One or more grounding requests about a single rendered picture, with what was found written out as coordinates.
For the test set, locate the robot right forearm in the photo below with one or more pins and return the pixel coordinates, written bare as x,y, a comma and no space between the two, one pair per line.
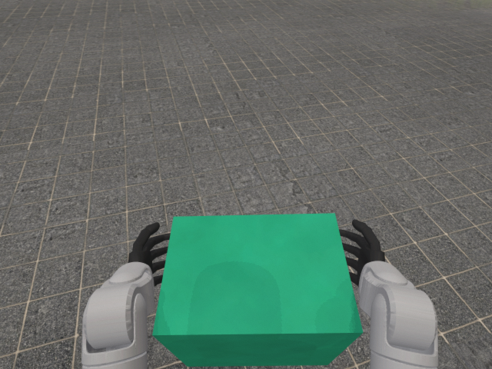
403,332

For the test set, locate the left robot hand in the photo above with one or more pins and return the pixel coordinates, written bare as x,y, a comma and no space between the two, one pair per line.
141,251

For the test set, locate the robot left forearm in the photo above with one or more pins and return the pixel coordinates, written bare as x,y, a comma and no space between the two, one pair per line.
114,324

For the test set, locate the right robot hand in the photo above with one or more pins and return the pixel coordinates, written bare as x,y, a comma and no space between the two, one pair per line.
370,249

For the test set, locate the carton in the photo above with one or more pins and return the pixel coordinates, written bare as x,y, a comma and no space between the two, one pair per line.
256,290

